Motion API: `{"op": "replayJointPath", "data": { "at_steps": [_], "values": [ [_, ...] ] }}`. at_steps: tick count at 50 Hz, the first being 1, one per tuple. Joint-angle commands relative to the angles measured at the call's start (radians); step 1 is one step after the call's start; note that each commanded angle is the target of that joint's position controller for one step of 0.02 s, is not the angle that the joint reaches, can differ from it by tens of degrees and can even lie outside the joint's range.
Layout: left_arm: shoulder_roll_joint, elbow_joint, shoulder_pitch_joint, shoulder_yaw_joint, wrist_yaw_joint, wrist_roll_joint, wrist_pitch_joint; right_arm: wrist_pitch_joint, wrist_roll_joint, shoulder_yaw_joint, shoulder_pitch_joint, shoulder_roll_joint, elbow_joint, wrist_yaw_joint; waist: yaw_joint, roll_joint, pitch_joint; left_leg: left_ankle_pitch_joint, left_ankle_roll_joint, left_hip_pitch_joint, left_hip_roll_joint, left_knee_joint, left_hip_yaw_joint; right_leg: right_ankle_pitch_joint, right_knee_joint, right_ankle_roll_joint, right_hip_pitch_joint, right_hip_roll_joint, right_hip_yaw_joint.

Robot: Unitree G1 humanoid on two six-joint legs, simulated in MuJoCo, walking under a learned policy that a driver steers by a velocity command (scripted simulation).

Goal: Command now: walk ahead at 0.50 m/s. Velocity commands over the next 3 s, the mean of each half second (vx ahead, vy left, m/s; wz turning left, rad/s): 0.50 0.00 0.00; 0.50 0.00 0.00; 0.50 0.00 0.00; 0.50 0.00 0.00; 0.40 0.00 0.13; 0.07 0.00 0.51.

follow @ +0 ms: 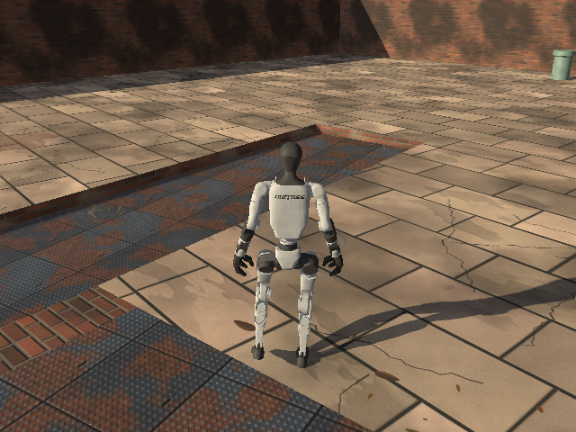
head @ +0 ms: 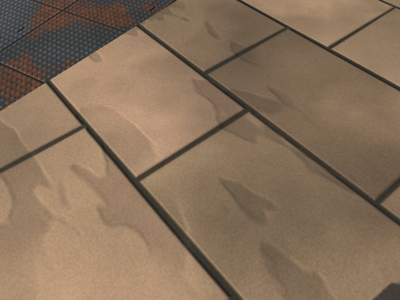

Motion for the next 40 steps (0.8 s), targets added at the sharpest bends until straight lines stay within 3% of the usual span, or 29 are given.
{"op": "replayJointPath", "data": {
  "at_steps": [1, 4, 7, 12, 15, 16, 17, 18, 19, 20, 21, 22, 23, 24, 25, 28, 31, 35, 40],
  "values": [
    [0.134, -0.041, -0.009, 0.023, 0.012, -0.001, -0.021, 0.01, -0.008, -0.017, 0.026, -0.052, -0.046, -0.006, -0.034, -0.111, -0.029, 0.102, -0.018, -0.117, 0.063, -0.083, -0.032, 0.103, -0.262, -0.168, 0.083, -0.264, 0.252],
    [0.151, -0.024, 0.041, 0.026, 0.029, -0.005, -0.015, 0.009, -0.018, -0.016, -0.071, -0.045, -0.079, -0.002, -0.012, -0.09, -0.005, 0.26, -0.042, -0.178, 0.06, -0.259, -0.026, 0.166, -0.279, -0.158, 0.12, -0.255, 0.197],
    [0.154, -0.012, 0.079, 0.024, 0.036, -0.012, -0.01, 0.003, -0.013, -0.007, -0.168, -0.027, -0.104, 0.009, 0.017, -0.097, 0.018, 0.392, -0.044, -0.144, 0.027, -0.433, 0.008, 0.165, -0.29, -0.132, 0.13, -0.224, 0.132],
    [0.164, 0.032, 0.17, 0.029, 0.04, -0.022, 0.009, -0.007, -0.002, 0.006, -0.303, -0.027, -0.151, 0.036, 0.059, -0.093, 0.065, 0.379, -0.025, -0.158, -0.007, -0.58, 0.024, 0.173, -0.247, -0.127, 0.268, -0.272, 0.12],
    [0.183, 0.039, 0.161, 0.039, 0.046, -0.025, 0.025, -0.015, 0.0, 0.0, -0.285, -0.058, -0.163, 0.051, 0.022, -0.113, 0.048, 0.274, 0.013, -0.101, -0.028, -0.621, 0.03, 0.314, -0.17, -0.104, 0.35, -0.312, 0.127],
    [0.193, 0.033, 0.14, 0.042, 0.047, -0.026, 0.029, -0.017, -0.002, -0.011, -0.23, -0.081, -0.152, 0.051, -0.013, -0.128, 0.012, 0.241, 0.03, -0.01, -0.057, -0.627, 0.054, 0.467, -0.107, -0.092, 0.356, -0.306, 0.117],
    [0.189, 0.028, 0.116, 0.041, 0.048, -0.027, 0.035, -0.018, -0.006, -0.029, -0.11, -0.111, -0.117, 0.048, -0.08, -0.126, -0.059, 0.245, 0.053, 0.159, -0.092, -0.646, 0.086, 0.619, 0.031, -0.071, 0.336, -0.27, 0.084],
    [0.159, 0.016, 0.114, 0.028, 0.048, -0.021, 0.038, -0.016, -0.012, -0.054, 0.07, -0.165, -0.063, 0.041, -0.149, -0.096, -0.179, 0.269, 0.09, 0.434, -0.06, -0.614, 0.049, 0.577, 0.252, -0.039, 0.215, -0.214, 0.044],
    [0.065, -0.006, 0.213, -0.001, 0.041, -0.004, 0.025, -0.013, -0.031, -0.078, 0.213, -0.266, -0.036, 0.032, -0.133, 0.104, -0.347, 0.201, 0.225, 0.842, 0.199, -0.618, -0.342, 0.192, 0.647, 0.024, -0.153, -0.087, 0.003],
    [0.036, 0.006, 0.225, -0.014, 0.033, -0.014, -0.001, -0.008, -0.014, -0.063, 0.234, -0.228, -0.024, 0.036, -0.128, 0.244, -0.436, 0.052, 0.312, 0.955, 0.307, -0.804, -0.708, -0.411, 0.871, 0.047, -0.369, 0.028, 0.109],
    [0.137, -0.014, 0.136, 0.012, 0.026, -0.042, -0.022, -0.01, -0.006, -0.041, 0.166, -0.164, -0.035, 0.035, -0.133, 0.163, -0.31, -0.039, 0.257, 0.865, 0.269, -0.828, -0.617, -0.398, 0.96, 0.024, -0.481, -0.041, 0.179],
    [0.153, -0.038, 0.051, 0.015, 0.026, -0.056, -0.033, -0.012, -0.011, -0.03, 0.086, -0.126, -0.057, 0.031, -0.118, 0.105, -0.196, -0.007, 0.218, 0.723, 0.233, -0.843, -0.472, -0.313, 0.946, 0.007, -0.506, -0.095, 0.151],
    [0.145, -0.043, 0.012, 0.017, 0.032, -0.048, -0.032, -0.015, -0.022, -0.02, 0.018, -0.099, -0.066, 0.033, -0.086, 0.031, -0.112, 0.075, 0.199, 0.565, 0.196, -0.879, -0.364, -0.229, 0.879, 0.006, -0.471, -0.14, 0.128],
    [0.14, -0.039, 0.01, 0.027, 0.039, -0.033, -0.02, -0.02, -0.033, -0.009, -0.024, -0.062, -0.07, 0.036, -0.051, 0.021, -0.069, 0.136, 0.175, 0.456, 0.154, -0.912, -0.285, -0.171, 0.811, 0.003, -0.41, -0.173, 0.133],
    [0.116, -0.034, 0.042, 0.025, 0.04, -0.03, -0.005, -0.022, -0.039, -0.008, -0.036, -0.063, -0.067, 0.038, -0.022, 0.06, -0.063, 0.166, 0.181, 0.389, 0.149, -0.94, -0.254, -0.143, 0.781, 0.007, -0.35, -0.186, 0.137],
    [0.084, -0.041, 0.025, 0.024, 0.044, -0.023, 0.019, -0.03, -0.03, -0.014, -0.003, -0.09, -0.047, 0.031, -0.004, 0.031, -0.027, 0.24, 0.196, 0.329, 0.132, -1.0, -0.173, -0.079, 0.669, 0.031, -0.357, -0.201, 0.125],
    [0.084, -0.077, -0.078, 0.025, 0.041, -0.01, 0.019, -0.026, -0.026, -0.018, 0.045, -0.114, -0.028, 0.014, -0.024, 0.008, 0.0, 0.318, 0.185, 0.363, 0.119, -1.018, -0.111, 0.092, 0.492, 0.057, -0.431, -0.198, 0.117],
    [0.058, -0.115, -0.216, 0.012, 0.026, -0.017, 0.01, -0.02, -0.016, -0.016, 0.106, -0.119, -0.005, 0.004, -0.067, 0.015, 0.028, 0.315, 0.15, 0.377, 0.078, -1.028, -0.025, 0.269, 0.26, 0.059, -0.375, -0.151, 0.069],
    [0.068, -0.165, -0.334, 0.002, -0.001, -0.026, 0.001, 0.003, -0.007, -0.024, 0.189, -0.13, 0.041, 0.0, -0.098, 0.018, 0.066, 0.349, 0.143, 0.551, 0.144, -0.964, -0.032, 0.206, 0.136, 0.033, -0.413, -0.126, 0.069]
  ]
}}
Next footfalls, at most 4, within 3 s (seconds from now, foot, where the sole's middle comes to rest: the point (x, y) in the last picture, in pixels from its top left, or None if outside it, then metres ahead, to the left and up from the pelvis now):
0.36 left None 0.39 0.16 -0.78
0.90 right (243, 237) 0.71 -0.08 -0.78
1.46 left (182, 167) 1.02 0.16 -0.78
2.00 right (235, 113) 1.34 -0.08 -0.78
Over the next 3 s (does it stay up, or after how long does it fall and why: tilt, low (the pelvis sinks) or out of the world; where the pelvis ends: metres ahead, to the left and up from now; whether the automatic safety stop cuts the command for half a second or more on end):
stays up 1.52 0.03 -0.01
